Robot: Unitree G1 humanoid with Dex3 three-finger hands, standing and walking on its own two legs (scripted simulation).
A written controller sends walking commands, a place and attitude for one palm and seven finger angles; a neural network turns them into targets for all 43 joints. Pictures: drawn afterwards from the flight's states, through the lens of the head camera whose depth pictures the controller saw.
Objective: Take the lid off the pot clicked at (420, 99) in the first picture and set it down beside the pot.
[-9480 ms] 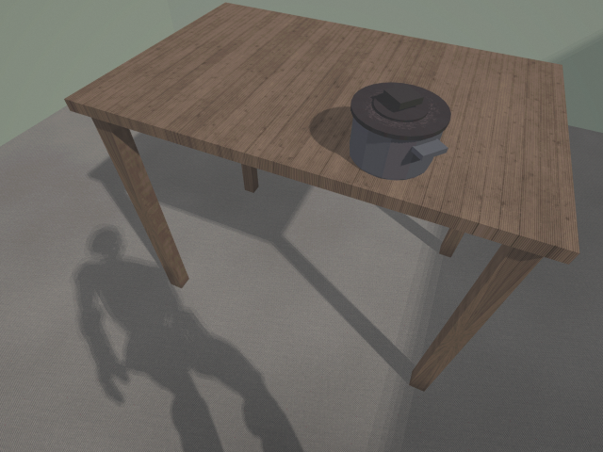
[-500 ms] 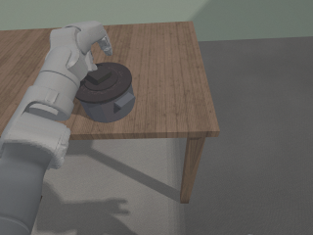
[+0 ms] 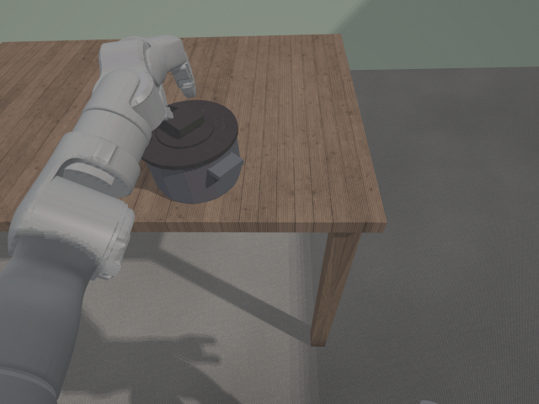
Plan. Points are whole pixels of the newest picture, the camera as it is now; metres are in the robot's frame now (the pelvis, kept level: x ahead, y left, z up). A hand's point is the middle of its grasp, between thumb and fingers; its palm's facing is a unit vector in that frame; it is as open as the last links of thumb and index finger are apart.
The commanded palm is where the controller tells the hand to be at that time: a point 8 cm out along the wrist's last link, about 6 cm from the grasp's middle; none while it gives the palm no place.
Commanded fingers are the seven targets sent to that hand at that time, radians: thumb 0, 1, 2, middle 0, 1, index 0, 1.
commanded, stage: lower the open fingers around the knob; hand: left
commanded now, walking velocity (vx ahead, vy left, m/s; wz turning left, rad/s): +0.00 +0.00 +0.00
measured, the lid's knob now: (183, 120) +0.52 +0.13 +0.16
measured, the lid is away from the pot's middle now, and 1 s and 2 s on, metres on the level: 0.00 0.00 0.00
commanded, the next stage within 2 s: none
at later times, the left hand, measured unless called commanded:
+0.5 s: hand (178, 112) +0.50 +0.12 +0.19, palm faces -0.38 -0.09 -0.92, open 9.9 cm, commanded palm +0.48 +0.14 +0.24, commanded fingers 0.00 -0.35 1.60 -0.87 -0.08 -0.87 -0.08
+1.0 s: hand (170, 117) +0.49 +0.13 +0.18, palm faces -0.37 -0.07 -0.93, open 10.0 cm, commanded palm +0.48 +0.14 +0.23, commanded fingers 0.00 -0.35 1.60 -0.87 -0.08 -0.87 -0.08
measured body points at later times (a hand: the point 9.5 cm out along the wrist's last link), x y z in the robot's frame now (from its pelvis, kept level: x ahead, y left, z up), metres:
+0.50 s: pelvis +0.01 +0.00 +0.00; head +0.04 -0.03 +0.45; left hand +0.51 +0.12 +0.24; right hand +0.05 -0.28 -0.14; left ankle +0.03 +0.11 -0.74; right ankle -0.06 -0.12 -0.74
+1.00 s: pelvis +0.01 -0.01 +0.00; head +0.04 -0.03 +0.44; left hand +0.50 +0.13 +0.23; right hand +0.08 -0.28 -0.14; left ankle +0.03 +0.11 -0.74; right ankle -0.06 -0.12 -0.74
